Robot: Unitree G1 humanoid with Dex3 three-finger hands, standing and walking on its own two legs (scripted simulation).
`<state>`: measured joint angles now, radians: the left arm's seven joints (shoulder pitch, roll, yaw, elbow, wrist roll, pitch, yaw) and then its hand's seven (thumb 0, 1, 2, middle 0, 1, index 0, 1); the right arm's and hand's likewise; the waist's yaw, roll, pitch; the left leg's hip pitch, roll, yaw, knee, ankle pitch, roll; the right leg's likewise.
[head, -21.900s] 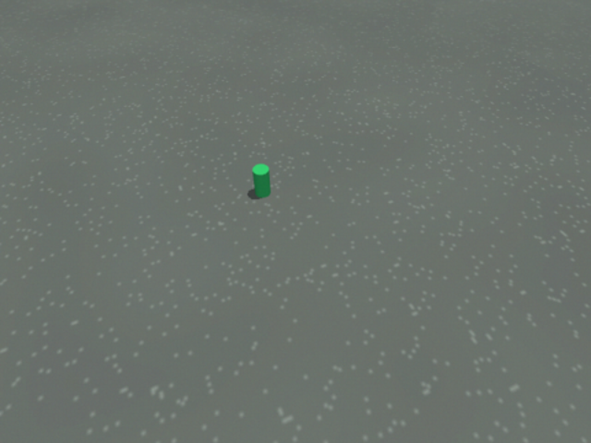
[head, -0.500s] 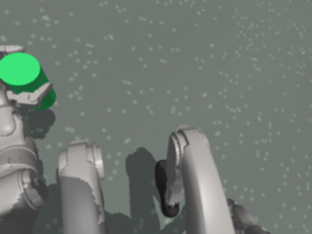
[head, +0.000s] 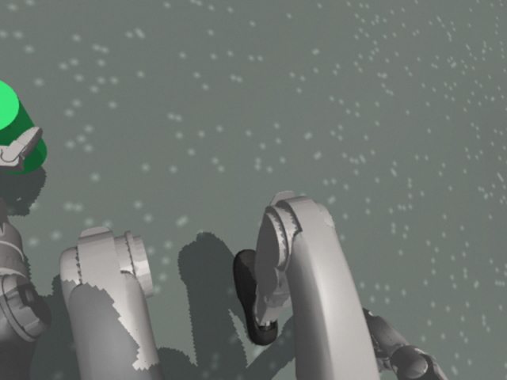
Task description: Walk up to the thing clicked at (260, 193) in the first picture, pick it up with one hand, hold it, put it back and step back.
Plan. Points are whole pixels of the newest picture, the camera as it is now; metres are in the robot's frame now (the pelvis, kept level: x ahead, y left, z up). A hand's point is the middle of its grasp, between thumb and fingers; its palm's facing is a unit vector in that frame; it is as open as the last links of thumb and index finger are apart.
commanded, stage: lower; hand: left
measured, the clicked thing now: (2, 131) +0.48 +0.28 -0.13
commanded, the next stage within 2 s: loosen in 1.26 s
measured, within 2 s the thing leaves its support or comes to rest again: rests again in 1.76 s
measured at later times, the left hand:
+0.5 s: hand (11, 135) +0.48 +0.27 -0.16, palm faces +0.37 -0.93 +0.00, open 10.5 cm
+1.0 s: hand (20, 140) +0.49 +0.27 -0.19, palm faces +0.38 -0.93 +0.00, open 10.5 cm
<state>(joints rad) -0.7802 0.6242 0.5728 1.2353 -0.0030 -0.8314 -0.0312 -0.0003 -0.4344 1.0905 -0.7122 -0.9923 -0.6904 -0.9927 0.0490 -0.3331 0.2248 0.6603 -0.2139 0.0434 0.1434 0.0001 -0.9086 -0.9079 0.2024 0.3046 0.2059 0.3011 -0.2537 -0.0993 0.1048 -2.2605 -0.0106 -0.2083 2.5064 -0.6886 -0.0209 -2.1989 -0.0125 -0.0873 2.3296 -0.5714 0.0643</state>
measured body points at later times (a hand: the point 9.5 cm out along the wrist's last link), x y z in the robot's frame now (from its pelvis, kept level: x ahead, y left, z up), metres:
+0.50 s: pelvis +0.00 +0.01 -0.02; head +0.25 +0.14 +0.33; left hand +0.46 +0.32 -0.15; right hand +0.09 -0.27 -0.07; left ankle +0.08 +0.13 -0.28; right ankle +0.14 -0.13 -0.28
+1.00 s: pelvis -0.01 +0.02 -0.02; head +0.25 +0.17 +0.31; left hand +0.46 +0.32 -0.18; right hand +0.10 -0.25 -0.06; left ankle +0.08 +0.13 -0.28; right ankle +0.14 -0.13 -0.28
